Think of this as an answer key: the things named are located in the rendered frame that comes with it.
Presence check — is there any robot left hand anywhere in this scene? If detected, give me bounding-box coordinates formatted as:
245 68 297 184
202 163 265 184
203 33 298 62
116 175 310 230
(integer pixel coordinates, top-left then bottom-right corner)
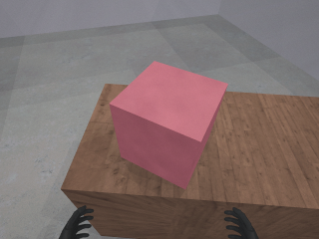
59 205 94 239

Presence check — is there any carton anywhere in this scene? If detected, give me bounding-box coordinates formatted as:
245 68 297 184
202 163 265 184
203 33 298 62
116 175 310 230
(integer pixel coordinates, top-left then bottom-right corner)
109 61 228 189

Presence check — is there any robot right hand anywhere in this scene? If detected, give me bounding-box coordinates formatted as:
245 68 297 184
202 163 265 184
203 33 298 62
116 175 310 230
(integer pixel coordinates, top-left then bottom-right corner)
224 207 259 239

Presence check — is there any pedestal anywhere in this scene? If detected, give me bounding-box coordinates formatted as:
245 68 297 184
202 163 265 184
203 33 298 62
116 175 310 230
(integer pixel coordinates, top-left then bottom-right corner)
61 84 319 239

